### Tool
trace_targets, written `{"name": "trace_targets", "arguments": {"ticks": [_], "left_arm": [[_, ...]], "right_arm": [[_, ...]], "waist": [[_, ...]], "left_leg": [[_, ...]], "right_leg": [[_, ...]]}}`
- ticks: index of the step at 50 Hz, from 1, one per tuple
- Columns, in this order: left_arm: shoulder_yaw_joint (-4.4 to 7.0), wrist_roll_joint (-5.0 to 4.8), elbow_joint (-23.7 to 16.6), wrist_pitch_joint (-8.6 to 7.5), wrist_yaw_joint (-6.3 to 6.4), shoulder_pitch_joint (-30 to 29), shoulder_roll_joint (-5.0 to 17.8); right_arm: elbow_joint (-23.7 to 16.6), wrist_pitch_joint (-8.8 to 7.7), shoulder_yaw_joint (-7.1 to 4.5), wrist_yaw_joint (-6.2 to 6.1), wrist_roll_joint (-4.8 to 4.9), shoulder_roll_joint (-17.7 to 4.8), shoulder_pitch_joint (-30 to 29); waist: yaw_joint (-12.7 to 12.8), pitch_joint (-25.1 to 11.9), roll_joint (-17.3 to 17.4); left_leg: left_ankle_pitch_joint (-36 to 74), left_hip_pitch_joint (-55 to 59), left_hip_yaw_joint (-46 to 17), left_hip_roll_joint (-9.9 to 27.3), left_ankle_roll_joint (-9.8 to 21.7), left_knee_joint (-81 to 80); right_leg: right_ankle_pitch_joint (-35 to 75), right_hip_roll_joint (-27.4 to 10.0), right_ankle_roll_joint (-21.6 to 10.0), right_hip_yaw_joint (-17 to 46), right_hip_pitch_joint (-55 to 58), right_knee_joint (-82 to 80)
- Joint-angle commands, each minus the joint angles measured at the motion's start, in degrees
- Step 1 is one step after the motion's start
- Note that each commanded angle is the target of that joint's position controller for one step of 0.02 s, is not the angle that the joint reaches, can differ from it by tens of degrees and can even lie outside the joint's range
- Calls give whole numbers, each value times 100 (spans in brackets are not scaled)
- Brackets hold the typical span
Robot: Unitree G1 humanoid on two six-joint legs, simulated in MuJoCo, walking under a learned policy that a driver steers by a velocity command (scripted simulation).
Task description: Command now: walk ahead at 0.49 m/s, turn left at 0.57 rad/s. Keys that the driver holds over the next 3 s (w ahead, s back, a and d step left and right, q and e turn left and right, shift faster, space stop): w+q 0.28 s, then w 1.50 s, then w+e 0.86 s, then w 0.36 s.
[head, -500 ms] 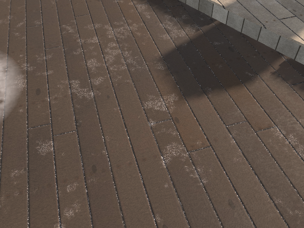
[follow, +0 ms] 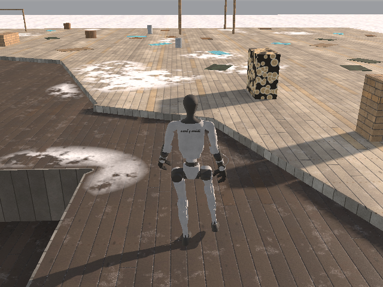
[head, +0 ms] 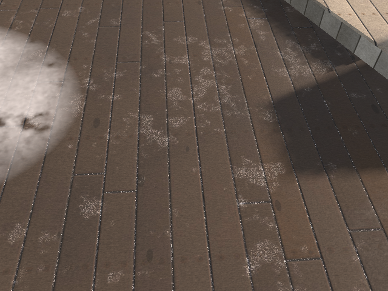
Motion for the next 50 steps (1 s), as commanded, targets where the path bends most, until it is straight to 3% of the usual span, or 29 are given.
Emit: {"name": "trace_targets", "arguments": {"ticks": [1,3,7,9,11,12,13,14,15,16,18,19,20,24,26,30,33,35,36,37,38,39,40,41,42,43,44,46,50], "left_arm": [[56,3,-375,46,72,-135,248],[40,-73,-506,24,44,-523,234],[103,-165,-726,-93,-91,-902,458],[179,-181,-737,-165,-145,-737,612],[306,-144,-533,-218,-114,190,814],[398,-65,-438,-220,-60,1123,1136],[520,-8,-246,-125,-68,1704,1558],[437,-101,-325,-85,-93,1592,1020],[344,-134,-371,-57,-90,1440,654],[294,-116,-380,-22,-109,1200,583],[217,-69,-284,-3,-172,980,410],[226,-69,-220,-18,-203,963,431],[230,-107,-161,-38,-233,993,416],[306,-168,55,-34,-241,1174,693],[310,-197,143,18,-220,1288,763],[307,-266,351,110,-213,1665,910],[320,-302,478,190,-200,1762,1000],[339,-316,506,258,-170,1641,1114],[312,-314,513,285,-154,1627,1063],[233,-241,421,275,-130,1558,906],[31,-115,197,172,-151,1962,302],[15,-209,275,40,-183,2144,356],[165,-367,187,-4,-209,1667,858],[166,-363,87,2,-205,1260,861],[170,-267,84,42,-178,1094,768],[197,-182,113,120,-154,1133,703],[177,-184,132,191,-167,1307,573],[174,-170,139,286,-155,1340,472],[154,-122,-115,289,-143,547,359]], "right_arm": [[-484,-65,-236,-136,63,-938,-50],[-489,-25,-250,-154,101,-967,126],[-497,51,-250,-173,127,-948,352],[-549,93,-258,-197,90,-972,282],[-667,111,-183,-198,62,-759,78],[-787,70,-53,-164,-6,-396,9],[-949,-2,29,-140,156,-184,749],[-835,-7,-83,-158,234,-825,776],[-855,31,-161,-162,184,-1107,243],[-894,57,-150,-170,96,-990,1],[-947,58,-143,-129,32,-723,-144],[-949,71,-119,-107,70,-606,-47],[-939,86,-103,-93,67,-534,-33],[-1152,44,-27,-70,-29,-410,-626],[-1235,-8,18,-29,-20,-329,-1003],[-1446,-59,25,57,61,-358,-1718],[-1609,-91,-19,125,90,-501,-1973],[-1539,-118,-107,133,54,-673,-1577],[-1318,-112,-230,96,19,-877,-886],[-1077,-96,-372,27,-18,-1208,125],[-998,-50,-505,-38,-144,-1864,839],[-920,-34,-439,-6,-49,-1624,1032],[-929,-48,-318,12,-3,-1254,657],[-975,-48,-243,25,21,-1028,239],[-1008,-54,-182,58,-3,-852,-152],[-1029,-80,-137,90,-49,-695,-405],[-999,-111,-159,101,-69,-749,-486],[-868,-203,-190,105,-53,-800,-430],[-586,-190,-222,-9,-41,-933,-47]], "waist": [[21,31,442],[-161,-33,601],[-294,-125,699],[-130,-164,876],[372,-558,928],[767,-1281,356],[467,-1913,-1629],[539,-1551,-1216],[678,-812,-556],[570,-396,-77],[328,38,-59],[233,52,-339],[209,48,-378],[266,50,-209],[400,62,-242],[641,210,-337],[586,301,-416],[241,70,-429],[-104,-363,-313],[-548,-1037,-85],[-497,-1842,1309],[-487,-2421,1752],[-436,-1428,1207],[-284,-851,890],[-86,-461,557],[121,-235,552],[276,-224,813],[375,-142,704],[197,85,463]], "left_leg": [[398,-752,-1222,1241,823,-766],[109,-481,-1350,1243,692,-612],[-303,195,-1997,1492,616,-113],[-113,397,-2313,1584,549,235],[262,139,-2174,1276,291,1079],[-244,-597,-1587,913,40,2685],[-2423,-2588,-726,182,-309,4237],[-2435,-3428,-754,727,-389,5162],[-1860,-3600,-711,889,-437,5470],[-1406,-3418,-560,1045,-490,5439],[-967,-3021,-468,1271,-490,4984],[-889,-2825,-339,1314,-518,4815],[-853,-2751,-228,1338,-553,4651],[-102,-2903,30,1530,-637,3441],[433,-2689,184,1525,-625,2682],[808,-2243,408,1348,-590,1706],[360,-2114,429,1263,-385,1291],[171,-1324,604,1052,-192,929],[246,-295,742,880,-47,743],[389,1263,259,1334,204,882],[301,3454,-2106,2896,958,789],[-553,3716,-3856,3375,1437,-78],[-827,2971,-3104,3126,1131,-192],[-596,2136,-2249,2841,891,-282],[-191,1343,-1715,2558,757,-481],[121,781,-1307,2301,630,-708],[337,398,-1139,2277,695,-897],[894,141,-745,2185,779,-1079],[1379,339,-309,2097,677,-1174]], "right_leg": [[971,324,152,-343,609,-1349],[1217,524,169,-332,746,-2155],[966,720,81,-163,991,-2947],[480,795,-72,-154,1399,-3197],[403,608,-406,-168,2819,-3567],[170,-382,-833,703,4301,-3524],[-842,-1653,-1818,3187,6063,-3888],[-2051,-1831,-1771,3815,5895,-4116],[-1886,-1532,-1506,3017,5237,-4197],[-1154,-1232,-1345,2269,4551,-4300],[-244,-688,-1192,1302,3634,-4636],[13,-597,-1247,1042,3390,-4765],[348,-517,-1317,797,3283,-4844],[1425,-529,-1429,249,3381,-4998],[1498,-431,-1330,-44,3381,-5004],[1155,-496,-1231,-208,3469,-4931],[1255,-759,-1136,-96,3874,-4743],[2286,-740,-996,-223,3983,-4186],[3092,-492,-868,-480,3832,-3348],[2693,-215,-651,-738,2990,-2013],[-51,588,-267,-1009,733,279],[-2385,854,-255,-209,-238,1345],[-2055,493,-317,-114,-769,1703],[-1495,236,-357,-274,-723,1499],[-1071,62,-313,-339,-456,1159],[-738,-80,-298,-309,-114,876],[-563,-123,-240,-308,223,774],[-268,-117,-137,-347,308,553],[799,-102,-65,-365,-142,-650]]}}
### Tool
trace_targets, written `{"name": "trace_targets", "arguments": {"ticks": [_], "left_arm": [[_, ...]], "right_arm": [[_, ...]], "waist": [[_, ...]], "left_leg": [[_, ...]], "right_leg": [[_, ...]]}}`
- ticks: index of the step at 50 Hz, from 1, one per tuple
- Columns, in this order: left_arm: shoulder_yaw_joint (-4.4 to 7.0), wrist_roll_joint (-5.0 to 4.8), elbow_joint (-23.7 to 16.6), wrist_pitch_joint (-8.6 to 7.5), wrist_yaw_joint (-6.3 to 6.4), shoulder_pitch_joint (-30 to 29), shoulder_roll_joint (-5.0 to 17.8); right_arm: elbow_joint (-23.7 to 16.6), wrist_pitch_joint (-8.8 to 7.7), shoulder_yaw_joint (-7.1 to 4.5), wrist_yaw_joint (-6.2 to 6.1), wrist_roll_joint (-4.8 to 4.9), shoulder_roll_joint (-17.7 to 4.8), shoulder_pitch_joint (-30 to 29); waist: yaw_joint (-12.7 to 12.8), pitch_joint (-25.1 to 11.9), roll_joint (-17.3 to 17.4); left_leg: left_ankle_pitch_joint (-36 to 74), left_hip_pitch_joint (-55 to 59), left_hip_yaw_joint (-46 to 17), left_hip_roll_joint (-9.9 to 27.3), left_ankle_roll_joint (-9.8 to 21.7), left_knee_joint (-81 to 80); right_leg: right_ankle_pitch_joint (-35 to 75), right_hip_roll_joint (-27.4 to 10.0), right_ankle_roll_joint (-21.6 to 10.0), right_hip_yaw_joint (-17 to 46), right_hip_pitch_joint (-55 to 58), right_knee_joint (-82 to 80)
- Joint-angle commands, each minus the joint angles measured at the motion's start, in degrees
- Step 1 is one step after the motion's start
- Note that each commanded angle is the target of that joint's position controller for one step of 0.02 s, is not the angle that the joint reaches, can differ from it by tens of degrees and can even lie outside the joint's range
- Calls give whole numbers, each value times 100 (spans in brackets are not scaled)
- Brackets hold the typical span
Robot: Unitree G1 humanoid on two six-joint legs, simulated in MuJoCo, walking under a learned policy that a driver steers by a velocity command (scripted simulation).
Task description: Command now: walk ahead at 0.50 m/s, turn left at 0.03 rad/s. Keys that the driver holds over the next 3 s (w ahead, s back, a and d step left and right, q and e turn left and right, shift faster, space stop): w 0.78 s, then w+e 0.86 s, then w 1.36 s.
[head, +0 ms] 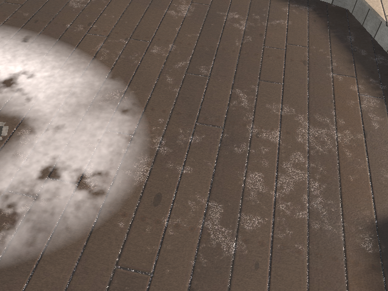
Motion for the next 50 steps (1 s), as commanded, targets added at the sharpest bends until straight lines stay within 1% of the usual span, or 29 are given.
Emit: {"name": "trace_targets", "arguments": {"ticks": [1,6,10,12,13,14,15,16,17,18,19,20,21,24,27,31,36,39,40,41,42,43,44,45,46,47,48,49,50], "left_arm": [[24,18,-341,-41,-20,-106,133],[-30,-56,-662,-120,-168,-1088,77],[-25,-73,-896,-182,-303,-1403,164],[30,-59,-850,-205,-316,-1076,305],[114,-39,-707,-209,-288,-530,438],[251,-18,-445,-203,-228,402,727],[376,102,-336,-190,-172,1280,1264],[370,8,-216,-149,-191,1557,1223],[237,-35,-248,-133,-184,1390,813],[181,-32,-311,-114,-160,991,671],[127,8,-328,-112,-186,584,530],[106,53,-363,-148,-193,347,450],[92,64,-364,-179,-213,225,377],[128,32,-228,-264,-210,242,452],[171,22,-54,-229,-126,519,585],[191,-33,121,-161,-57,803,691],[226,-93,415,-47,-25,1194,788],[272,-121,485,27,15,1094,889],[274,-134,486,53,21,1011,912],[233,-123,481,79,25,959,822],[115,-33,361,73,28,927,552],[-89,-11,232,-36,0,1562,-117],[-10,-126,359,-141,-15,1476,252],[125,-275,234,-175,-25,995,687],[134,-259,166,-161,-6,699,671],[158,-189,159,-110,21,565,608],[192,-159,198,-19,36,669,526],[183,-167,233,60,28,808,397],[169,-168,253,121,20,888,267]], "right_arm": [[-297,-92,-168,-85,24,-787,-228],[5,-11,-188,-141,94,-979,274],[207,100,-211,-183,121,-1047,438],[236,149,-234,-200,119,-1131,335],[229,179,-231,-207,116,-1157,215],[188,191,-175,-220,75,-1031,191],[13,118,-21,-207,-1,-584,560],[109,-2,118,-165,38,-182,927],[59,-99,-55,-124,169,-846,520],[-129,-140,-81,-106,258,-948,-50],[-185,-122,-74,-138,157,-856,-434],[-204,-74,-103,-158,96,-795,-343],[-137,-3,-103,-162,77,-717,-189],[-88,146,-90,-198,63,-514,-164],[-267,141,-77,-207,4,-451,-777],[-428,65,-28,-133,35,-324,-1517],[-713,-6,-8,8,105,-370,-2237],[-745,-58,-53,77,103,-535,-2103],[-669,-79,-111,67,85,-637,-1785],[-436,-90,-239,24,62,-847,-1025],[-211,-96,-377,-43,-8,-1242,47],[-112,-52,-514,-80,-78,-1828,568],[-106,-41,-383,-70,-33,-1309,691],[-142,-52,-280,-81,-5,-1006,279],[-196,-56,-216,-82,8,-816,-165],[-206,-71,-156,-68,5,-611,-532],[-201,-110,-119,-59,-38,-485,-744],[-160,-147,-134,-53,-71,-492,-834],[-117,-186,-153,-54,-82,-520,-871]], "waist": [[165,188,595],[-220,427,591],[-215,488,668],[10,262,788],[342,-80,790],[737,-721,664],[824,-1702,-225],[754,-2374,-1417],[866,-1851,-827],[768,-1070,-477],[588,-453,135],[341,-334,-92],[203,-246,-149],[58,-73,-66],[199,114,45],[467,272,3],[687,466,-54],[491,351,-174],[274,172,-191],[-109,-288,-89],[-530,-1123,289],[-339,-1896,1730],[-517,-2142,1659],[-462,-1220,1250],[-279,-744,958],[-113,-345,835],[72,-136,933],[182,-80,1045],[254,-34,947]], "left_leg": [[1495,-46,-889,1450,962,-844],[1006,478,-812,1581,849,-777],[1335,1138,-923,1860,722,-359],[2347,1261,-881,1840,597,74],[3316,1190,-701,1653,489,728],[3494,686,-457,1341,317,1858],[1763,-1246,-141,764,-25,4011],[-2107,-2817,-507,-12,-238,5554],[-2129,-3434,-1040,342,-151,6108],[-1686,-3619,-826,629,-95,6059],[-1210,-3419,-669,876,-75,5623],[-897,-3116,-703,1057,-110,5294],[-757,-2765,-719,1153,-158,5122],[-401,-2682,-624,1187,-290,4636],[440,-3092,-603,1230,-400,3714],[1402,-2924,-430,1046,-387,2374],[1181,-2935,-367,877,-273,1576],[593,-2510,-296,749,-55,1298],[494,-1896,-175,600,34,1140],[542,-781,-52,445,171,990],[695,960,-744,1148,487,1210],[-5,3128,-3198,2620,1308,881],[-784,3088,-4223,2792,1418,257],[-960,2357,-3338,2611,1093,138],[-771,1561,-2604,2387,879,-21],[-485,881,-2074,2152,757,-262],[-234,391,-1605,1959,645,-504],[26,71,-1336,1912,656,-674],[420,-30,-1054,1899,702,-763]], "right_leg": [[937,-54,19,55,-138,-885],[1399,183,-84,-109,-50,-2158],[718,312,-311,-130,-36,-2633],[322,520,-473,-310,649,-2793],[351,730,-606,-509,1487,-2959],[593,645,-808,-424,2912,-2872],[623,-760,-1475,1430,5231,-2701],[-308,-1599,-2081,3770,6340,-3606],[-926,-1455,-1821,3613,5962,-3866],[-765,-1259,-1601,2755,5141,-3958],[-224,-932,-1393,2072,4182,-4182],[195,-847,-1427,1775,3648,-4335],[419,-702,-1433,1552,3252,-4520],[847,-548,-1512,979,2839,-4874],[1049,-497,-1466,657,3004,-5029],[881,-331,-1246,258,3179,-5069],[772,-636,-1194,315,3859,-4785],[1338,-807,-1053,393,4201,-4382],[2035,-717,-973,365,4133,-3976],[2700,-423,-838,193,3905,-3099],[1914,-82,-622,-47,2927,-1565],[-1054,906,-188,-340,531,635],[-2569,910,-210,526,-156,1479],[-2182,609,-288,594,-565,1747],[-1643,311,-301,439,-457,1545],[-1241,147,-268,396,-256,1229],[-926,4,-254,429,73,1016],[-745,-41,-219,416,352,958],[-625,-48,-177,410,394,914]]}}
Over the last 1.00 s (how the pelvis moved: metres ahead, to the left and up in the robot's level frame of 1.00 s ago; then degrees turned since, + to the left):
0.48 0.08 0.01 16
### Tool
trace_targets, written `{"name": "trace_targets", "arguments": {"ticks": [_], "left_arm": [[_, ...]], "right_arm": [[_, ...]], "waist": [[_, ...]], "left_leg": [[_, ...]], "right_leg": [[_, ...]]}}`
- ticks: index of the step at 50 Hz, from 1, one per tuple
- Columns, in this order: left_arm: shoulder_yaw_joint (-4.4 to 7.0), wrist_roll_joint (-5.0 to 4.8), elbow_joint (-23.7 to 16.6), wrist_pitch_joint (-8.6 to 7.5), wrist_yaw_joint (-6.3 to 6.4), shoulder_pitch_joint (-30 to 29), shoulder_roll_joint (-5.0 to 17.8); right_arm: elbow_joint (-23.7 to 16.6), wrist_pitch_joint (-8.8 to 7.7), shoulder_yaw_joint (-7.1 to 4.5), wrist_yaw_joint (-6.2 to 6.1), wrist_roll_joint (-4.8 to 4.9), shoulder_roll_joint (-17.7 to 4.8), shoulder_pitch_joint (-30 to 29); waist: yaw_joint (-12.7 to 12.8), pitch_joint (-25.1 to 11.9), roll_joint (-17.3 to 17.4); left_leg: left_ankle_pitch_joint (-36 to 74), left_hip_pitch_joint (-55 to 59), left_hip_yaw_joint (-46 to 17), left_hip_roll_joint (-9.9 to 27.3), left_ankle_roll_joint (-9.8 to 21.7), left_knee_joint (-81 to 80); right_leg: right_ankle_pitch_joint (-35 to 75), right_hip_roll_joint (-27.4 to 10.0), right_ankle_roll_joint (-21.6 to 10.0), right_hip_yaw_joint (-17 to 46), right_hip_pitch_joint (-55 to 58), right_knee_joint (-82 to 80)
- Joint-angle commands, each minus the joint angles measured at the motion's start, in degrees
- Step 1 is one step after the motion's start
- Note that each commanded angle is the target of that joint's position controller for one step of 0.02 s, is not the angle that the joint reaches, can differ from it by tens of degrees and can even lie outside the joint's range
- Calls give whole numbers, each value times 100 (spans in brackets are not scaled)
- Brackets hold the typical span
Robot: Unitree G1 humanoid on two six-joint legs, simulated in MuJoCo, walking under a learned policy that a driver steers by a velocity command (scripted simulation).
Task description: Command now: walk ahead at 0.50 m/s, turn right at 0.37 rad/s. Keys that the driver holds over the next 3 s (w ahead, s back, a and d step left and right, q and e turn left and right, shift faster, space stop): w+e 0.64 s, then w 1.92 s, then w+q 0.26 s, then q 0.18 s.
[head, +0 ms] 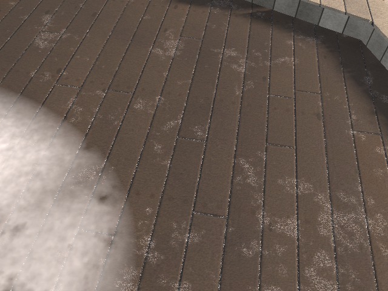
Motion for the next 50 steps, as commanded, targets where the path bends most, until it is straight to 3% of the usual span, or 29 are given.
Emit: {"name": "trace_targets", "arguments": {"ticks": [1,4,8,11,14,17,18,19,20,21,22,23,24,25,26,27,29,32,35,40,42,43,44,45,46,47,48,49,50], "left_arm": [[122,3,-323,91,21,203,245],[154,37,-453,140,34,-115,219],[107,74,-669,87,-97,-757,80],[46,82,-945,81,-209,-1351,-18],[33,67,-1219,87,-321,-1707,-12],[140,59,-1342,123,-381,-1442,193],[232,45,-1273,140,-375,-992,355],[384,33,-1089,146,-333,-188,615],[590,47,-849,191,-214,761,1050],[703,-1,-961,187,-130,548,1724],[533,90,-1084,101,-161,728,1333],[426,151,-1030,30,-175,630,942],[376,111,-1031,-32,-197,258,771],[282,84,-1082,-48,-192,-125,483],[269,143,-1188,-59,-160,-338,517],[266,147,-1237,-69,-145,-410,515],[300,120,-1237,-86,-79,-378,647],[348,88,-1187,-61,25,-121,824],[318,88,-1095,-36,56,84,752],[289,80,-834,-27,46,466,716],[304,101,-796,9,58,415,768],[288,100,-810,29,59,324,734],[225,128,-844,36,52,279,573],[112,222,-956,30,59,407,329],[11,46,-963,-55,45,1218,-33],[87,-27,-882,-90,54,934,496],[156,-35,-1019,-103,46,232,758],[134,41,-1108,-111,50,-117,690],[141,131,-1158,-125,38,-283,615]], "right_arm": [[-147,-160,-165,-19,-50,-627,-50],[15,-169,-197,-97,-70,-700,81],[123,-101,-218,-189,-37,-846,190],[268,-9,-259,-225,16,-969,513],[373,131,-296,-227,89,-1046,687],[324,243,-358,-269,149,-1269,512],[300,286,-380,-290,162,-1346,443],[267,318,-380,-302,193,-1385,304],[184,281,-336,-313,148,-1296,273],[-166,105,-63,-225,-48,-407,692],[-239,-195,-74,-105,127,-718,445],[-423,-315,-145,-46,357,-973,-236],[-471,-351,-118,-65,313,-879,-305],[-366,-298,-154,-132,119,-884,-399],[-382,-233,-186,-133,71,-914,-201],[-369,-158,-209,-126,34,-955,-85],[-395,-53,-190,-128,-11,-788,-104],[-620,-1,-102,-142,-42,-579,-779],[-704,-39,-31,-64,22,-475,-1243],[-887,-151,-87,52,75,-738,-1597],[-860,-192,-130,66,78,-843,-1357],[-754,-211,-182,54,64,-916,-972],[-585,-232,-277,27,16,-1099,-318],[-482,-239,-354,4,-52,-1431,593],[-205,-165,-475,57,-23,-1798,1147],[-203,-152,-335,93,147,-1234,1153],[-281,-122,-242,72,145,-943,775],[-363,-77,-186,57,68,-863,414],[-369,-55,-142,56,27,-749,222]], "waist": [[88,-136,833],[50,40,665],[-148,215,579],[-390,430,464],[-453,527,476],[-116,142,761],[168,-142,860],[644,-560,795],[1086,-1055,383],[437,-1484,-1368],[676,-2384,-654],[799,-1655,-282],[470,-959,193],[280,-653,480],[45,-521,122],[-47,-448,153],[-125,-391,221],[86,-172,93],[353,-150,-167],[490,-11,-284],[325,-1,-431],[96,-133,-447],[-206,-592,-311],[-500,-1462,368],[-237,-2016,2206],[-445,-1607,1570],[-512,-817,1025],[-375,-459,630],[-260,-188,562]], "left_leg": [[691,612,-1159,1552,805,-1640],[1270,780,-548,1491,765,-1699],[1411,1017,65,1398,621,-1771],[1567,1555,259,1598,620,-1694],[2120,2187,425,1775,566,-1369],[4624,2388,681,1772,395,-434],[5417,2343,737,1729,337,266],[5475,1984,844,1561,198,1350],[4038,733,840,1312,-60,2964],[-1447,-2120,587,5,-495,5447],[-2265,-2821,-1038,-153,-375,6081],[-1837,-3170,-1154,165,-198,5938],[-1359,-3037,-1127,441,-135,5232],[-1093,-2645,-1053,668,-124,4665],[-929,-2246,-1086,733,-207,4431],[-890,-2001,-1090,762,-301,4220],[-672,-1821,-963,732,-486,3635],[328,-1835,-860,542,-670,2340],[1470,-1409,-772,337,-647,1172],[1258,-1418,-880,283,-343,524],[780,-1182,-796,232,-158,394],[714,-684,-655,125,-26,197],[831,280,-737,236,183,198],[884,1853,-1794,1181,615,361],[-548,3546,-4418,2265,1550,-330],[-2033,3405,-5003,2262,1434,-796],[-2004,2702,-4176,2059,1161,-875],[-1382,2004,-3520,1822,1032,-949],[-814,1475,-3102,1618,1023,-1083]], "right_leg": [[627,-425,64,332,-777,19],[1354,-373,124,443,-1199,-574],[2280,-291,85,64,-1133,-1863],[2248,-273,-10,-196,-1347,-2447],[1740,-190,-156,-454,-1518,-2778],[929,271,-450,-946,-619,-2854],[671,502,-589,-1080,-1,-2851],[907,736,-786,-1111,1140,-3222],[1090,469,-1068,-367,2891,-3537],[814,-1185,-2228,2939,5016,-4013],[177,-1680,-2556,4531,5404,-4862],[473,-1431,-2137,3572,4933,-4893],[1070,-1146,-1862,2738,3981,-4881],[1541,-832,-1548,2082,3267,-4961],[2038,-792,-1640,1936,2664,-5060],[2371,-695,-1638,1820,2332,-5150],[2459,-556,-1612,1512,1857,-5287],[2332,-301,-1419,1153,1499,-5313],[1704,-159,-1152,922,1412,-5274],[1409,-613,-1041,1431,2170,-4833],[1824,-745,-949,1589,2421,-4572],[2438,-618,-852,1515,2447,-4213],[2995,-295,-698,1269,2299,-3369],[1988,123,-466,874,1430,-1713],[-1075,964,-34,365,-680,165],[-1397,694,-53,781,-1497,798],[-882,430,-100,674,-1760,885],[-440,168,-96,420,-1597,686],[-137,-9,-73,346,-1456,307]]}}
Over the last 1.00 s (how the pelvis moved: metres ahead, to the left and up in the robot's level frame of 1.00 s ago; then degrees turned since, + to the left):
0.53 0.00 -0.01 -4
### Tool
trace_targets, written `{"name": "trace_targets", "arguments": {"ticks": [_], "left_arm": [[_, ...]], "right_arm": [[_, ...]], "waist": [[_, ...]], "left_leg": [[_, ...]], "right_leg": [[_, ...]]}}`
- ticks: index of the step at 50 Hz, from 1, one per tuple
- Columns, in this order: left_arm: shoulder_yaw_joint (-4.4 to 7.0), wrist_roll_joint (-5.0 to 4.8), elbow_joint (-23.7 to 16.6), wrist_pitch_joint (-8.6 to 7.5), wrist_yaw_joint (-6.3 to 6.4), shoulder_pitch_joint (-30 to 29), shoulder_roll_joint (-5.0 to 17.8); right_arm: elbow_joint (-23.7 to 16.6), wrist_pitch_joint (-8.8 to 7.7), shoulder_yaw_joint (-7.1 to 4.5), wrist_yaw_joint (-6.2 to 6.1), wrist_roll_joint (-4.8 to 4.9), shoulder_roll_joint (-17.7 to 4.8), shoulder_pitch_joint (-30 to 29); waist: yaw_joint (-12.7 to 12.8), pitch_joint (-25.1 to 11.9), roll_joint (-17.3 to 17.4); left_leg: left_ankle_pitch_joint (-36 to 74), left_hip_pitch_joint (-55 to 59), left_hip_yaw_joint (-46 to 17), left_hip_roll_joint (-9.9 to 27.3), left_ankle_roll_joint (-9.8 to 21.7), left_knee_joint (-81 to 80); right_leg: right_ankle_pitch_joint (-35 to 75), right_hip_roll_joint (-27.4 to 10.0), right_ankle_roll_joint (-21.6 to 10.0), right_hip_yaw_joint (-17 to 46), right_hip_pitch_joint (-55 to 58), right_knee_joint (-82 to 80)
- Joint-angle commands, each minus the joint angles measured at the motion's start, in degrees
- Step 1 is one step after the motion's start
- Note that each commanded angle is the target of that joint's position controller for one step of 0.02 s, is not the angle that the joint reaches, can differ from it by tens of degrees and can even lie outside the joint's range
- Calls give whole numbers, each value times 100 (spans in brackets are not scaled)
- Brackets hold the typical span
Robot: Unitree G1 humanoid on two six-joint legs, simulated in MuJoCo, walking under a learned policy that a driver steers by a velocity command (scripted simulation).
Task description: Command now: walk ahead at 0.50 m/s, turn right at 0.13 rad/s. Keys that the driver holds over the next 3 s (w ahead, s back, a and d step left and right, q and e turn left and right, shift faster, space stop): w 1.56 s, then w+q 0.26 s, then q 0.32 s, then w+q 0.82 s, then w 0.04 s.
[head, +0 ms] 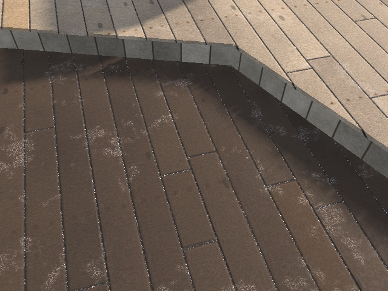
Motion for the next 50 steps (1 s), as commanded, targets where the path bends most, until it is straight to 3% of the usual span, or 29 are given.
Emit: {"name": "trace_targets", "arguments": {"ticks": [1,4,6,9,12,15,18,19,20,21,22,23,24,25,26,27,28,31,34,37,42,45,46,47,48,49,50], "left_arm": [[172,86,-623,-155,-10,-437,624],[124,78,-598,-103,-19,-357,380],[84,107,-722,-99,-9,-714,303],[32,99,-814,-134,-49,-1201,187],[0,56,-934,-174,-120,-1731,142],[-3,11,-1092,-212,-210,-2160,175],[39,15,-1152,-256,-286,-2144,325],[94,34,-1081,-265,-282,-1846,440],[200,63,-878,-264,-253,-1174,622],[327,103,-622,-253,-194,-203,925],[453,223,-527,-219,-140,554,1521],[394,110,-420,-181,-162,725,1293],[268,71,-449,-169,-161,381,942],[205,72,-494,-159,-151,-1,774],[153,110,-501,-163,-175,-347,644],[93,153,-513,-196,-207,-583,442],[112,172,-503,-224,-209,-700,521],[153,136,-336,-331,-200,-646,613],[175,122,-150,-312,-127,-393,725],[187,80,16,-269,-76,-138,829],[215,16,373,-145,-38,353,933],[253,2,481,-51,7,318,1026],[260,2,480,-21,18,213,1072],[225,20,474,13,29,152,997],[120,110,360,9,48,170,782],[-84,127,277,-112,-12,863,125],[-23,69,376,-244,-42,651,440]], "right_arm": [[-159,15,-100,-31,-81,-551,409],[-47,-22,-113,-53,-13,-642,518],[34,-9,-157,-94,14,-817,639],[136,53,-166,-136,54,-896,819],[286,104,-159,-151,97,-944,1131],[440,189,-157,-159,113,-973,1395],[518,284,-202,-200,130,-1097,1385],[512,307,-220,-214,134,-1162,1295],[495,333,-207,-226,142,-1145,1194],[409,330,-133,-241,81,-981,1146],[214,236,48,-222,-26,-430,1585],[299,111,97,-177,39,-375,1740],[208,32,-54,-133,182,-922,1285],[82,0,-60,-116,228,-947,814],[51,16,-61,-130,155,-862,609],[88,88,-98,-161,60,-815,573],[114,152,-79,-155,69,-688,812],[113,276,-61,-192,34,-531,732],[-73,259,-39,-179,-16,-454,116],[-220,200,18,-115,12,-328,-486],[-531,136,40,24,79,-386,-1231],[-565,93,-3,89,71,-541,-1087],[-480,82,-61,80,61,-652,-732],[-236,81,-189,41,44,-869,47],[-7,90,-317,-18,-9,-1241,1074],[113,140,-449,-35,-34,-1752,1587],[113,158,-304,-27,35,-1250,1670]], "waist": [[-202,-97,580],[-107,-110,709],[-175,-22,582],[-333,38,559],[-537,160,550],[-641,305,566],[-460,266,663],[-252,79,715],[131,-338,658],[542,-1045,498],[538,-1997,-689],[523,-2508,-1449],[550,-1612,-886],[436,-944,-553],[247,-474,-196],[65,-217,-120],[-129,-237,-430],[-235,-89,-257],[-78,77,-105],[147,193,-115],[374,374,-129],[186,233,-255],[-40,13,-317],[-424,-476,-237],[-801,-1301,121],[-592,-2085,1528],[-758,-2251,1473]], "left_leg": [[-431,1696,-2324,1613,987,-1679],[484,1416,-1716,1469,1080,-1928],[930,1436,-1453,1487,1128,-2063],[1203,1477,-967,1307,968,-2120],[1194,1550,-724,1265,876,-2066],[1219,1950,-797,1483,847,-1895],[1872,2394,-851,1693,717,-1507],[2670,2433,-770,1650,648,-1148],[3496,2298,-548,1438,525,-381],[3176,1565,-332,1164,337,836],[842,-561,-5,427,-40,3062],[-2329,-1723,-574,-38,-136,4206],[-2153,-2311,-788,346,-69,4636],[-1632,-2363,-610,619,-20,4484],[-1210,-2166,-503,812,-52,4110],[-881,-1841,-528,974,-51,3781],[-696,-1516,-545,1030,-121,3653],[-289,-1486,-487,1080,-288,3165],[664,-1791,-462,1072,-363,2124],[1468,-1540,-297,889,-331,1054],[1302,-1655,-279,715,-173,240],[654,-1277,-188,571,42,-18],[527,-691,-22,403,147,-120],[617,422,134,239,308,-221],[941,2153,-566,916,631,74],[-161,4349,-3194,2277,1564,-303],[-765,4460,-4250,2419,1584,-1003]], "right_leg": [[680,-780,11,82,-2007,95],[892,-872,132,-122,-1820,-487],[1323,-920,238,-198,-2015,-1108],[2254,-861,285,-316,-1876,-2138],[2817,-704,286,-463,-1604,-2913],[2716,-607,197,-486,-1634,-3306],[2142,-499,-23,-520,-1378,-3611],[2006,-366,-125,-632,-881,-3714],[2112,-209,-284,-788,108,-3896],[2312,-547,-536,-471,1674,-3692],[2156,-2052,-1279,1717,3993,-3624],[1273,-2601,-1786,3603,4491,-4493],[730,-2380,-1505,3034,3838,-4675],[866,-2123,-1294,2223,2997,-4801],[1278,-1864,-1188,1685,2165,-5028],[1675,-1582,-1025,1257,1601,-5247],[1873,-1594,-1109,1112,1251,-5424],[2409,-1485,-1213,611,868,-5722],[2741,-1393,-1127,232,1016,-5808],[2628,-1251,-958,-96,1076,-5844],[2614,-1592,-887,-23,1930,-5534],[3389,-1757,-732,37,2383,-5071],[4254,-1671,-649,-55,2391,-4649],[4949,-1389,-508,-281,2195,-3746],[4076,-1084,-307,-528,1222,-2240],[1202,-74,147,-724,-1236,-14],[-879,-17,99,110,-1971,712]]}}
Over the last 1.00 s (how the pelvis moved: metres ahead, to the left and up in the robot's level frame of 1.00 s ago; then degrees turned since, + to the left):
0.54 -0.10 -0.01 -27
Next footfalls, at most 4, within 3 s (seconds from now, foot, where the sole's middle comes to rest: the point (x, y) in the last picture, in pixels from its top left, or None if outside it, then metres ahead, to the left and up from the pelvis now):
0.42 right None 0.39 -0.15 -0.77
0.96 left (176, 235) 0.69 0.09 -0.77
1.48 right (238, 174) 0.97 -0.16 -0.77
2.00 left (189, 130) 1.22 0.05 -0.77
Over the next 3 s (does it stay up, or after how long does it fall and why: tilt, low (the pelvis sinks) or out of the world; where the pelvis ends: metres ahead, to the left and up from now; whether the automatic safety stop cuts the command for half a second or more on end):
stays up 1.38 0.10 -0.01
